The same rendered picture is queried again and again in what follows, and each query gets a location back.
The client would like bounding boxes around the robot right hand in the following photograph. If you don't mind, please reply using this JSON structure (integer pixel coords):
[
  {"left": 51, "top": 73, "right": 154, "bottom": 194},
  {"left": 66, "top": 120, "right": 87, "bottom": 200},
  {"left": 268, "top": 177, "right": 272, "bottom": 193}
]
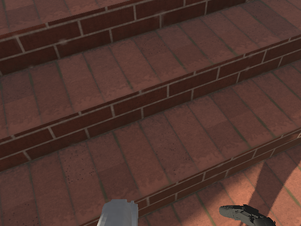
[{"left": 219, "top": 204, "right": 276, "bottom": 226}]

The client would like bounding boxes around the left robot thigh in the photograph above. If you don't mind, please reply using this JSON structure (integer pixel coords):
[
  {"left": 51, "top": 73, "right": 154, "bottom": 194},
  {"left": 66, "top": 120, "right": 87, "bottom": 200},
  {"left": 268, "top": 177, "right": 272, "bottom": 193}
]
[{"left": 97, "top": 199, "right": 138, "bottom": 226}]

